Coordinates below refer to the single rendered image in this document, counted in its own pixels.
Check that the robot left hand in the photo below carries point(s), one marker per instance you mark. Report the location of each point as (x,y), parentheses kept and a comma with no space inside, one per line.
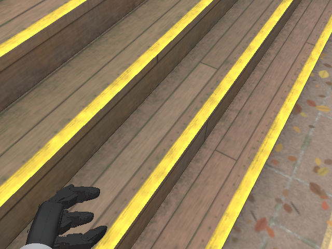
(52,220)

